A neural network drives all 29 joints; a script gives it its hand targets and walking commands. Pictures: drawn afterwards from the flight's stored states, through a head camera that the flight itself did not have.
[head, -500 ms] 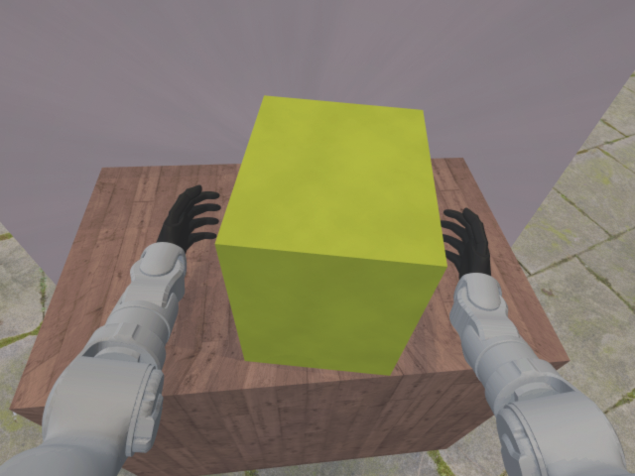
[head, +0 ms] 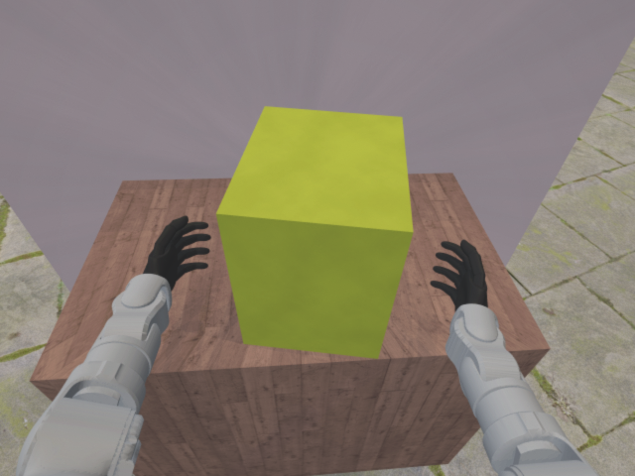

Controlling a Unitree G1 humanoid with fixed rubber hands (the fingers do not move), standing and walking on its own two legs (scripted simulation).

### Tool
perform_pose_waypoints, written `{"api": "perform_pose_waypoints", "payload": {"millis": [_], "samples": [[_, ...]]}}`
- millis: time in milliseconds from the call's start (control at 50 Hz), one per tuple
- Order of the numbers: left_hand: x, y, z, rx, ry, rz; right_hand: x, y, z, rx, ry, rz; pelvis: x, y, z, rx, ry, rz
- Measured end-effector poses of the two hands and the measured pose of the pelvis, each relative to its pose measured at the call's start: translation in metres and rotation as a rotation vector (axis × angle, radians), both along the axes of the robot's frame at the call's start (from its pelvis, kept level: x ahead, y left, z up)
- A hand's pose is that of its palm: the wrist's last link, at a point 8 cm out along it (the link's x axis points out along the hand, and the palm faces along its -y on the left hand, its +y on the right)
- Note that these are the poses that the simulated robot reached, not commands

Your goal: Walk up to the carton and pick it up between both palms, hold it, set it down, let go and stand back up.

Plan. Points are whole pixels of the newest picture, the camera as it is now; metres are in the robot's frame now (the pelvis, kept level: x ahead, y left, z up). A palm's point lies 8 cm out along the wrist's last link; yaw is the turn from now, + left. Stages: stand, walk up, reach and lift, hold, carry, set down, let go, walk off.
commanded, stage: set down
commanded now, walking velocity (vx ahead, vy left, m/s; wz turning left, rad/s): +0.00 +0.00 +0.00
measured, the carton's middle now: (321, 232) +0.48 -0.02 +0.04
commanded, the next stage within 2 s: none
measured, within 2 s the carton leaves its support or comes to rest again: neither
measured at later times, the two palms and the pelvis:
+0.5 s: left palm (133, 341) +0.30 +0.24 +0.03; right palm (458, 343) +0.27 -0.18 +0.03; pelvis +0.03 +0.01 +0.01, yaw +0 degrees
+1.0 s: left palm (108, 410) +0.22 +0.24 +0.03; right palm (479, 398) +0.20 -0.19 +0.02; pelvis +0.05 +0.01 +0.01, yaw -1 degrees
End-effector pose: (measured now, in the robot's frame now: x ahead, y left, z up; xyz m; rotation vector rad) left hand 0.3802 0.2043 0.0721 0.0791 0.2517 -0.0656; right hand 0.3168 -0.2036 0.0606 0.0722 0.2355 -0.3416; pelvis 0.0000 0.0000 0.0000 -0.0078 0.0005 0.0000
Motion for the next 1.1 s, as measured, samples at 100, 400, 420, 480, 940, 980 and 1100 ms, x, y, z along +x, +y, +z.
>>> {"api": "perform_pose_waypoints", "payload": {"millis": [100, 400, 420, 480, 940, 980, 1100], "samples": [[-0.018, 0.005, -0.01, 0.002, 0.02, 0.012, -0.009, 0.01, -0.009, 0.017, 0.017, 0.018, -0.001, -0.001, 0.001, 0.001, -0.037, 0.0], [-0.069, 0.033, -0.038, -0.026, 0.031, 0.051, -0.039, 0.026, -0.032, 0.032, 0.053, 0.011, 0.018, 0.003, 0.005, -0.006, -0.071, 0.005], [-0.071, 0.033, -0.038, -0.028, 0.029, 0.047, -0.04, 0.025, -0.032, 0.03, 0.05, 0.011, 0.02, 0.003, 0.005, -0.006, -0.072, 0.005], [-0.077, 0.032, -0.039, -0.033, 0.027, 0.029, -0.043, 0.022, -0.03, 0.03, 0.046, 0.008, 0.027, 0.005, 0.006, -0.008, -0.074, 0.003], [-0.156, 0.038, -0.042, -0.024, 0.069, 0.04, -0.112, 0.016, -0.037, 0.026, 0.097, 0.018, 0.054, 0.008, 0.01, -0.01, -0.106, -0.011], [-0.161, 0.038, -0.044, -0.023, 0.074, 0.041, -0.114, 0.016, -0.038, 0.026, 0.102, 0.023, 0.053, 0.007, 0.01, -0.01, -0.106, -0.011], [-0.17, 0.044, -0.051, -0.012, 0.1, 0.065, -0.112, 0.021, -0.046, 0.017, 0.142, 0.051, 0.05, 0.005, 0.009, -0.008, -0.107, -0.005]]}}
